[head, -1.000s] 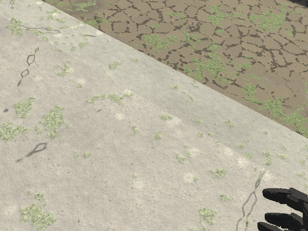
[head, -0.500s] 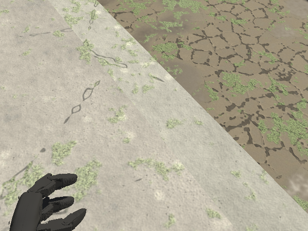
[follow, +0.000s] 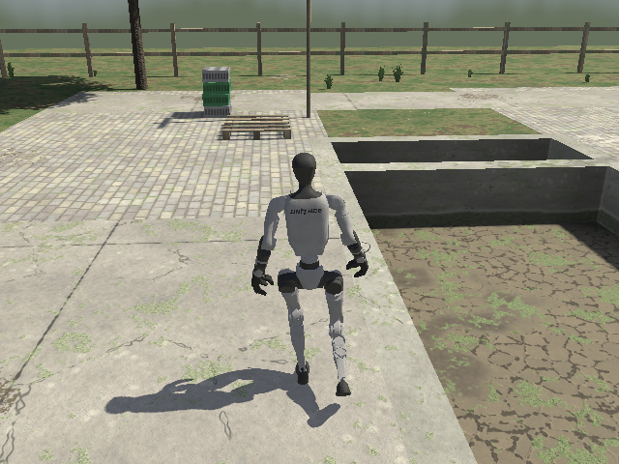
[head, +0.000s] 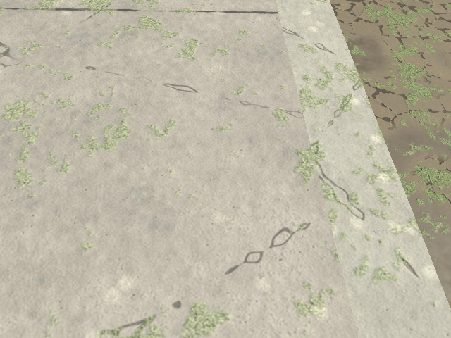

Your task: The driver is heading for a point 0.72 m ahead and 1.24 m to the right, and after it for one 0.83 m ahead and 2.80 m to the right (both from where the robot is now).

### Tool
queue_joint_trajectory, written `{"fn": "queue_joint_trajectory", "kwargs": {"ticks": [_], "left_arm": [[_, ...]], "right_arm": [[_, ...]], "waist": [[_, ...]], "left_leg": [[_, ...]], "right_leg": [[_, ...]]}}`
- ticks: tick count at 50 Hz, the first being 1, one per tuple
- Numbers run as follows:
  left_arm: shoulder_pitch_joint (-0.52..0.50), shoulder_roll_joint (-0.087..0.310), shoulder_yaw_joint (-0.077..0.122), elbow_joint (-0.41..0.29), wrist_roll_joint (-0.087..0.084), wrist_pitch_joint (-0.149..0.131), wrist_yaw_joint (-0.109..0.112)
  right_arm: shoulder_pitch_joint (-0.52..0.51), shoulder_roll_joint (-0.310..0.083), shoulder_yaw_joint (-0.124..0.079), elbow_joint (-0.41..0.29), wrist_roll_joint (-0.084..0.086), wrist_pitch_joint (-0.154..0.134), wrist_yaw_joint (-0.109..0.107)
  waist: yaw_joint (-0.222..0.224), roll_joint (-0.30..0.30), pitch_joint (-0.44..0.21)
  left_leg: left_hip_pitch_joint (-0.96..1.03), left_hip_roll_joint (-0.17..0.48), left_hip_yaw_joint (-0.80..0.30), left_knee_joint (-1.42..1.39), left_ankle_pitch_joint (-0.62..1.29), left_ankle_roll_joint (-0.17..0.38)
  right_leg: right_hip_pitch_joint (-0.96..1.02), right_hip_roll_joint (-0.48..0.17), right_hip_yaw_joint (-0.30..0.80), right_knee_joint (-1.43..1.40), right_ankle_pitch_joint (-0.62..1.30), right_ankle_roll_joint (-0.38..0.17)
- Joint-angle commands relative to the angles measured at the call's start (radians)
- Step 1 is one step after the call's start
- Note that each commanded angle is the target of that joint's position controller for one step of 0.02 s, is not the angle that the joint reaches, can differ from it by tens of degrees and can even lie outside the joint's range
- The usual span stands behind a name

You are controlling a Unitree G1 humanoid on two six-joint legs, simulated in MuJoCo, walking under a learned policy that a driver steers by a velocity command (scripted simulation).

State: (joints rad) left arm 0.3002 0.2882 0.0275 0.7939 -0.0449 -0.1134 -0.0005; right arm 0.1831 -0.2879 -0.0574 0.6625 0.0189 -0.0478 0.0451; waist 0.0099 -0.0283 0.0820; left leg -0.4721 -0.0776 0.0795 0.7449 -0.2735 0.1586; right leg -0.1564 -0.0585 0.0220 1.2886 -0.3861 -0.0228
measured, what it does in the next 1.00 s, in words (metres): walks ahead, turning right: right foot, then left foot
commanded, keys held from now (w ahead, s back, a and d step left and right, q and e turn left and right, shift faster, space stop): w+shift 0.30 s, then w+e+shift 0.70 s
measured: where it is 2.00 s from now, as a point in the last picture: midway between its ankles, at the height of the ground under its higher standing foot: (263, 105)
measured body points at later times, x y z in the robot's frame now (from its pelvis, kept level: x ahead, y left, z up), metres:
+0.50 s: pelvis +0.50 -0.03 +0.01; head +0.53 +0.00 +0.46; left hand +0.64 +0.23 -0.11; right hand +0.56 -0.29 -0.11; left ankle +0.27 +0.08 -0.57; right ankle +0.59 -0.10 -0.71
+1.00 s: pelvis +0.97 +0.00 +0.03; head +0.99 +0.00 +0.48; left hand +1.24 +0.19 -0.06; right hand +0.88 -0.28 -0.08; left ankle +1.00 +0.14 -0.71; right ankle +0.92 -0.10 -0.60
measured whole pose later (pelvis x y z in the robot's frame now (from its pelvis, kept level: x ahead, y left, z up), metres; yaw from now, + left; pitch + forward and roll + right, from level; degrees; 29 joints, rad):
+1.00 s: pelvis +0.97 +0.00 +0.03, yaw -27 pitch +0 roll +3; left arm 0.24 0.35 0.08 0.63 -0.05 -0.02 -0.01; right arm 0.34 -0.30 -0.07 0.80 0.00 -0.10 0.00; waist -0.05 -0.06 0.01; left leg -0.15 0.00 0.07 0.46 -0.31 -0.02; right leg -0.64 -0.07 0.01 1.34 -0.29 -0.05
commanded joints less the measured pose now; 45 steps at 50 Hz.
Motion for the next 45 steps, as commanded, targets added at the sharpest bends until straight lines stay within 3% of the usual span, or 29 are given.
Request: {"fn": "queue_joint_trajectory", "kwargs": {"ticks": [1,2,4,8,11,15,16,18,19,20,21,22,23,24,25,26,28,31,33,34,37,38,39,40,41,42,43,44,45], "left_arm": [[-0.106,0.111,0.015,-0.142,0.002,-0.046,0.011],[-0.05,0.105,0.018,-0.117,0.009,-0.026,0.003],[-0.036,0.088,0.017,-0.101,0.023,0.007,-0.006],[-0.254,0.041,-0.006,-0.173,0.047,0.011,-0.018],[-0.388,0.006,-0.019,-0.204,0.038,-0.013,-0.041],[-0.484,0.049,0.001,-0.261,0.016,-0.023,-0.064],[-0.453,0.07,0.011,-0.26,0.013,-0.024,-0.067],[-0.294,0.131,0.04,-0.239,-0.008,-0.011,-0.058],[-0.086,0.171,0.058,-0.189,-0.019,0.005,-0.046],[0.175,0.197,0.066,-0.126,-0.013,0.03,-0.031],[0.246,0.263,0.085,-0.082,0.024,0.01,-0.054],[0.27,0.157,0.076,-0.068,0.027,0.018,-0.043],[0.197,0.122,0.066,-0.075,0.044,0.017,-0.028],[0.152,0.116,0.062,-0.081,0.047,0.013,-0.032],[0.1,0.101,0.055,-0.078,0.054,0.005,-0.038],[0.056,0.086,0.049,-0.088,0.065,-0.001,-0.035],[0.024,0.069,0.044,-0.096,0.037,0.005,-0.034],[0.013,0.111,0.055,-0.107,0.011,0.007,-0.008],[0.031,0.15,0.074,-0.112,0.007,0.013,0.008],[0.065,0.16,0.08,-0.109,0.004,0.014,0.008],[0.126,0.14,0.082,-0.098,-0.018,0.027,0.016],[0.142,0.133,0.081,-0.095,-0.012,0.035,0.016],[0.131,0.135,0.081,-0.099,0.0,0.042,0.011],[0.088,0.107,0.067,-0.129,0.034,0.05,0.006],[0.139,-0.038,0.023,-0.157,0.078,0.047,0.006],[0.288,-0.06,0.003,-0.217,-0.032,0.03,0.004],[0.2,0.028,0.015,-0.176,-0.051,0.041,0.018],[0.077,0.066,0.025,-0.189,-0.027,0.047,0.014],[0.006,0.061,0.027,-0.193,0.001,0.057,0.01]], "right_arm": [[0.146,-0.133,-0.04,0.0,-0.022,-0.053,-0.001],[0.096,-0.091,-0.024,-0.006,-0.036,-0.059,-0.003],[0.09,-0.05,-0.011,0.012,-0.022,-0.062,-0.009],[0.175,-0.062,-0.009,0.056,-0.019,-0.069,-0.041],[0.269,-0.077,-0.007,0.094,-0.008,-0.072,-0.051],[0.339,-0.098,-0.008,0.163,-0.001,-0.049,-0.054],[0.33,-0.12,-0.011,0.171,-0.012,-0.042,-0.058],[0.317,-0.162,-0.02,0.185,-0.064,-0.023,-0.064],[0.259,-0.17,-0.021,0.179,-0.089,-0.012,-0.065],[0.167,-0.161,-0.014,0.143,-0.102,-0.008,-0.071],[0.36,0.014,0.025,0.119,-0.06,-0.028,-0.052],[0.292,-0.076,0.03,0.125,-0.027,-0.07,-0.025],[0.14,-0.131,0.011,0.061,0.025,-0.094,-0.021],[0.029,-0.119,0.028,0.017,0.01,-0.117,-0.025],[-0.028,-0.084,0.03,0.0,-0.009,-0.13,-0.027],[-0.001,-0.064,0.032,-0.002,-0.019,-0.129,-0.026],[0.023,-0.053,0.032,-0.002,-0.034,-0.114,-0.029],[-0.12,-0.039,0.05,-0.072,-0.043,-0.11,-0.031],[-0.21,-0.022,0.056,-0.104,-0.038,-0.112,-0.023],[-0.217,-0.042,0.044,-0.107,-0.029,-0.11,-0.025],[-0.222,-0.105,0.013,-0.112,0.007,-0.1,-0.042],[-0.178,-0.127,-0.003,-0.101,0.011,-0.101,-0.048],[-0.062,-0.157,-0.025,-0.083,0.015,-0.102,-0.054],[0.157,-0.186,-0.044,-0.046,0.017,-0.097,-0.062],[0.356,-0.263,-0.056,-0.003,0.01,-0.086,-0.066],[0.324,-0.339,-0.065,0.015,-0.022,-0.08,-0.041],[0.222,-0.211,-0.046,-0.019,-0.011,-0.073,-0.042],[0.176,-0.147,-0.031,-0.011,-0.008,-0.065,-0.048],[0.148,-0.125,-0.025,0.004,-0.023,-0.062,-0.045]], "waist": [[-0.038,-0.025,-0.11],[0.013,0.006,-0.08],[0.038,0.034,-0.032],[-0.031,0.023,0.061],[-0.102,0.017,0.071],[-0.104,0.07,0.077],[-0.074,0.096,0.031],[0.032,0.189,-0.115],[0.148,0.232,-0.217],[0.269,0.197,-0.342],[0.119,-0.256,-0.512],[0.183,-0.24,-0.607],[0.167,-0.195,-0.377],[0.138,-0.005,-0.267],[0.076,0.098,-0.145],[0.01,0.083,-0.113],[-0.041,0.056,-0.061],[-0.037,0.032,0.048],[0.005,0.001,0.042],[0.018,-0.016,0.019],[0.016,-0.05,-0.013],[-0.012,-0.054,-0.044],[-0.091,-0.06,-0.113],[-0.206,-0.05,-0.266],[-0.207,0.235,-0.416],[-0.077,0.667,-0.517],[-0.112,0.406,-0.339],[-0.129,0.265,-0.205],[-0.112,0.09,-0.134]], "left_leg": [[0.479,0.299,-0.64,-0.511,-0.175,0.162],[0.371,0.252,-0.54,-0.519,-0.125,0.141],[0.255,0.211,-0.421,-0.556,-0.033,0.121],[0.181,0.14,-0.23,-0.609,0.223,0.093],[0.181,0.145,-0.191,-0.677,0.22,0.066],[0.501,0.222,-0.185,-0.616,0.494,0.03],[0.598,0.238,-0.164,-0.563,0.71,0.012],[0.724,0.262,-0.124,-0.33,1.246,-0.023],[0.676,0.263,-0.091,-0.095,1.419,-0.04],[0.413,0.25,-0.074,0.251,1.286,-0.062],[-0.135,0.033,-0.157,0.793,0.206,-0.181],[-0.214,-0.007,-0.255,0.816,-0.11,-0.135],[-0.327,0.051,-0.277,0.805,-0.088,-0.109],[-0.294,0.077,-0.265,0.717,-0.072,-0.085],[-0.258,0.089,-0.249,0.622,-0.068,-0.077],[-0.191,0.116,-0.257,0.557,-0.058,-0.083],[-0.166,0.136,-0.236,0.446,-0.087,-0.121],[-0.06,0.143,-0.167,0.13,0.049,-0.189],[0.182,0.097,-0.134,-0.075,0.33,-0.213],[0.264,0.085,-0.145,-0.112,0.43,-0.222],[0.277,0.094,-0.203,-0.226,0.382,-0.23],[0.314,0.083,-0.196,-0.228,0.297,-0.217],[0.415,0.084,-0.178,-0.215,0.21,-0.198],[0.668,0.16,-0.21,-0.127,0.114,-0.17],[0.913,0.335,-0.475,-0.155,-0.127,-0.135],[0.991,0.565,-1.145,-0.462,-0.577,0.045],[0.862,0.495,-1.071,-0.525,-0.706,0.025],[0.745,0.459,-0.838,-0.493,-0.496,-0.008],[0.614,0.412,-0.659,-0.472,-0.249,-0.031]], "right_leg": [[-0.563,-0.065,0.089,0.06,0.082,-0.038],[-0.5,-0.096,0.095,0.018,0.123,-0.031],[-0.476,-0.127,0.069,-0.06,0.155,-0.004],[-0.531,-0.102,-0.01,-0.389,0.439,0.056],[-0.393,-0.029,-0.07,-0.65,0.704,0.047],[-0.472,0.034,-0.079,-0.84,0.627,-0.008],[-0.459,0.073,-0.112,-0.841,0.576,-0.027],[-0.31,0.155,-0.169,-0.76,0.434,-0.068],[-0.095,0.158,-0.167,-0.724,0.421,-0.094],[0.283,0.055,-0.025,-0.637,0.356,-0.12],[0.749,-0.211,0.616,-0.706,-0.127,-0.398],[0.803,-0.223,0.904,-0.959,-0.298,-0.368],[0.673,-0.206,0.793,-0.984,-0.256,-0.319],[0.478,-0.164,0.696,-1.017,-0.103,-0.293],[0.28,-0.121,0.61,-1.038,0.046,-0.295],[0.152,-0.083,0.536,-1.058,0.135,-0.307],[0.024,-0.042,0.47,-1.09,0.197,-0.32],[-0.261,0.0,0.374,-1.145,0.202,-0.292],[-0.428,0.046,0.313,-1.159,0.147,-0.23],[-0.431,0.032,0.333,-1.161,0.118,-0.207],[-0.224,0.01,0.377,-1.05,0.083,-0.15],[-0.164,0.007,0.382,-0.965,0.161,-0.128],[-0.134,0.028,0.352,-0.796,0.322,-0.092],[-0.234,0.063,0.303,-0.511,0.375,-0.05],[-0.397,0.127,0.227,-0.131,-0.135,-0.039],[-0.675,0.123,0.158,0.177,-0.164,-0.027],[-0.756,0.047,0.136,0.257,-0.053,-0.025],[-0.788,0.02,0.093,0.247,0.021,-0.028],[-0.734,-0.023,0.079,0.21,0.06,-0.03]]}}
Keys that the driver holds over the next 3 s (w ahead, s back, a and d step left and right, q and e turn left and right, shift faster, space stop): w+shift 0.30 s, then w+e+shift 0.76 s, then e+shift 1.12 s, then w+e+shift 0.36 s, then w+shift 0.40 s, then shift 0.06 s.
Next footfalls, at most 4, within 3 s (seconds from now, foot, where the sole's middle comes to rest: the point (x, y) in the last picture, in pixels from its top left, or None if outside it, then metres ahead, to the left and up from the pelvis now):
0.40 right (256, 276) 0.63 -0.10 -0.74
0.80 left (190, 169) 1.04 0.13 -0.74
1.24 right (294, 121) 1.31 -0.27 -0.74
1.66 left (277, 83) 1.54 -0.22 -0.74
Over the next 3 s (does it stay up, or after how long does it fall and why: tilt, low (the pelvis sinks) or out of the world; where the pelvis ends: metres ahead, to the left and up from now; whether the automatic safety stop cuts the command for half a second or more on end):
stays up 1.24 -0.26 0.01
